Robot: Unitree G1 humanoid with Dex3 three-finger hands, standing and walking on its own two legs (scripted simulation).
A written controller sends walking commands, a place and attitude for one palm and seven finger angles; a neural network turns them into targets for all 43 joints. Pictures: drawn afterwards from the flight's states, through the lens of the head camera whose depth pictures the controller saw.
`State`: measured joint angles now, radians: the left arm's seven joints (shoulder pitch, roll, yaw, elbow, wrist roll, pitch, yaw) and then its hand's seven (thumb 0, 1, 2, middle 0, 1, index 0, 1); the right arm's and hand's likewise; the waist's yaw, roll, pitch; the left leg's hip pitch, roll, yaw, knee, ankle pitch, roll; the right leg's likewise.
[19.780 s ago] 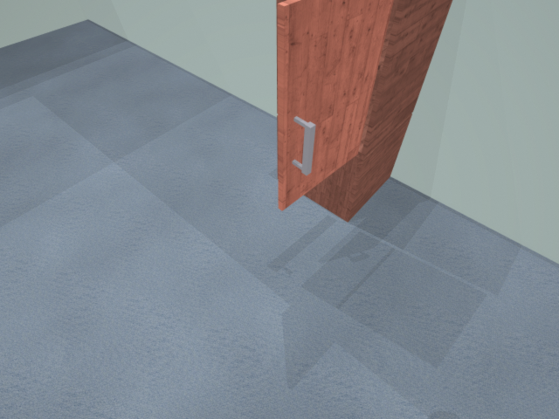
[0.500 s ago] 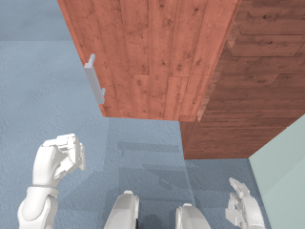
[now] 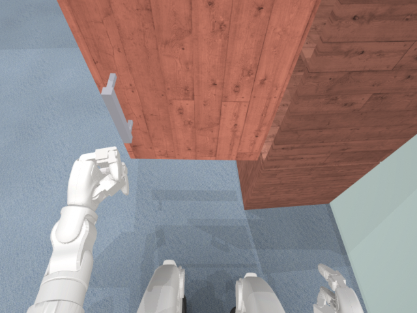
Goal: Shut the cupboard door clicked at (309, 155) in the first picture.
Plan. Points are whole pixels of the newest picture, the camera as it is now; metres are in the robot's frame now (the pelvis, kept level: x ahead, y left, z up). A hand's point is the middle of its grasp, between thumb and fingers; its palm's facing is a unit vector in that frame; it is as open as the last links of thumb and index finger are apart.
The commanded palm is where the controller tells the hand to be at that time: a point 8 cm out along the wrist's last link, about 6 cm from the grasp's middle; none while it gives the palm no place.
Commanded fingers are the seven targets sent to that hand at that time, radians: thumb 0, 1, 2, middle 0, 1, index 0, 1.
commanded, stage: bring the fist close to the handle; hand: left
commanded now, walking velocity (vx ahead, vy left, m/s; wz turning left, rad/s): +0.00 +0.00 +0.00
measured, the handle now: (120, 111) +0.51 +0.22 +0.03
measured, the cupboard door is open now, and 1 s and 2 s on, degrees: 85 85 68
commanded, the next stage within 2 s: push the door shut along its arc in 0.68 s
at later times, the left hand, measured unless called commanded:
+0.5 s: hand (132, 147) +0.41 +0.17 +0.04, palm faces +0.04 -1.00 -0.04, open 3.1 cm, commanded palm +0.38 +0.23 +0.03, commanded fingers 0.00 0.90 0.90 -1.30 -1.50 -1.30 -1.50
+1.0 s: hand (129, 140) +0.43 +0.18 +0.04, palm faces +0.01 -1.00 -0.04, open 3.1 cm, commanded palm +0.42 +0.23 +0.03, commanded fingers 0.00 0.90 0.90 -1.30 -1.50 -1.30 -1.50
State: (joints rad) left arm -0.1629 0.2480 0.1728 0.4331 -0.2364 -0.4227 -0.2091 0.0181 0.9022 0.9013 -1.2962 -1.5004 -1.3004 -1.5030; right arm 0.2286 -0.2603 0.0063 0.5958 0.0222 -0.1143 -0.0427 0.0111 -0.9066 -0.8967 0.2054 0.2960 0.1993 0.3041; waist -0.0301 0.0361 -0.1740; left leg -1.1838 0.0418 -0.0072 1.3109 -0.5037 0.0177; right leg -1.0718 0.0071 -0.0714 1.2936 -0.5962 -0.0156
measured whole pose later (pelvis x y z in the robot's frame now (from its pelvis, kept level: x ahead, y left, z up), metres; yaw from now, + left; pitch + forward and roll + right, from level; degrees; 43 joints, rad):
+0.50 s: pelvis +0.00 +0.00 +0.00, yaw -1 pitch +23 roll -2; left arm -0.45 0.29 0.27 0.79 -0.17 -0.50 -0.17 0.02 0.90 0.90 -1.29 -1.50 -1.30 -1.50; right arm 0.28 -0.26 0.00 0.64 0.01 -0.03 -0.01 0.01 -0.91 -0.90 0.20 0.30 0.20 0.30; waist -0.07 0.04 -0.18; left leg -1.21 0.05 0.02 1.30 -0.50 0.01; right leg -1.12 0.01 -0.04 1.30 -0.59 -0.02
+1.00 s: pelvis +0.00 -0.01 -0.01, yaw -1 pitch +24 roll -2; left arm -0.58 0.35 0.31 0.92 -0.16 -0.53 -0.24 0.02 0.90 0.90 -1.30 -1.50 -1.30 -1.50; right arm 0.23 -0.26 0.01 0.64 0.01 -0.03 -0.03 0.01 -0.91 -0.90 0.20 0.30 0.20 0.30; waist -0.08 0.03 -0.17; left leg -1.25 0.05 0.00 1.33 -0.50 0.01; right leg -1.15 0.02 -0.06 1.32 -0.59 -0.03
